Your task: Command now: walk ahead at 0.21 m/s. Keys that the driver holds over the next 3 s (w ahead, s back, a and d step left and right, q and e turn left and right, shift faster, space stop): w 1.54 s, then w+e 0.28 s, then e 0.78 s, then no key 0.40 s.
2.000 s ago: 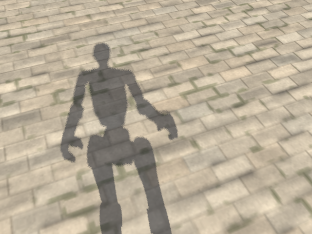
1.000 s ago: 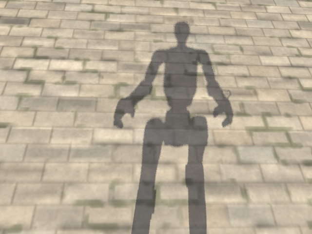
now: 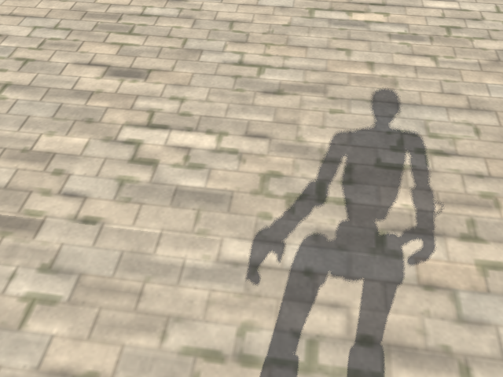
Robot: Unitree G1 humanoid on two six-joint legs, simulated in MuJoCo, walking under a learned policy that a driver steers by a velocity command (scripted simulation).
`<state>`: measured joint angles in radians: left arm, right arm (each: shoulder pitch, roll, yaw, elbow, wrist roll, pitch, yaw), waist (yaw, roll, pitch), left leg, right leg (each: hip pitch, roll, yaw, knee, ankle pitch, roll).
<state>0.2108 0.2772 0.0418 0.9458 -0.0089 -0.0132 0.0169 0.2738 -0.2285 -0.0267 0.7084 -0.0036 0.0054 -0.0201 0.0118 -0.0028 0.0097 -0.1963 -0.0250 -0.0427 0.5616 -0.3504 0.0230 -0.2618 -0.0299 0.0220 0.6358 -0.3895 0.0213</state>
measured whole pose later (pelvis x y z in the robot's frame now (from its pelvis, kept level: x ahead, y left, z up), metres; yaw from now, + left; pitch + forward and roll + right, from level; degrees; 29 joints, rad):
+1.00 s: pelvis +0.47 +0.01 +0.01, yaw +0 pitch +1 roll +3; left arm 0.06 0.27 0.02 0.78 -0.01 -0.08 -0.02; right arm 0.37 -0.28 -0.05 0.87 0.02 -0.08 0.01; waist -0.08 -0.04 0.02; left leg 0.02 -0.07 0.05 0.21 -0.25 0.04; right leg -0.64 -0.11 0.03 0.58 0.09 0.00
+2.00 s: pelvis +1.03 +0.01 +0.01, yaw -11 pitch +1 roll +2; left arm 0.16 0.28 0.07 0.77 -0.01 -0.03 -0.02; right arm 0.25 -0.26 -0.06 0.91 -0.01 -0.08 -0.02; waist -0.05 -0.04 0.05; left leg -0.03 -0.02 0.22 0.27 -0.25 0.03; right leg -0.65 -0.10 0.01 0.73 0.01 0.00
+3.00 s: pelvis +1.17 -0.02 +0.01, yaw -38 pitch +0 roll -1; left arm 0.19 0.26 0.05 0.66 0.01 0.05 0.02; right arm 0.18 -0.26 -0.03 0.81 -0.01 -0.01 0.00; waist -0.04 0.02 0.04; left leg -0.26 0.05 -0.01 0.51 -0.26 -0.04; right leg -0.21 0.02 0.05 0.47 -0.27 0.01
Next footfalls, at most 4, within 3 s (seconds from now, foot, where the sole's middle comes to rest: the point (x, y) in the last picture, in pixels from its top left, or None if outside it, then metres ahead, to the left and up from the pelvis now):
0.58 left None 0.42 0.11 -0.77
1.10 right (311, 314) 0.72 -0.13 -0.77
1.64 left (231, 230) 1.02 0.11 -0.77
2.12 right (304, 187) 1.22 -0.14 -0.77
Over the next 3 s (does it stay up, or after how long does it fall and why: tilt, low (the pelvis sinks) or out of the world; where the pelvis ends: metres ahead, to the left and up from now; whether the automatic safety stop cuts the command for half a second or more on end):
stays up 1.17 -0.02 0.01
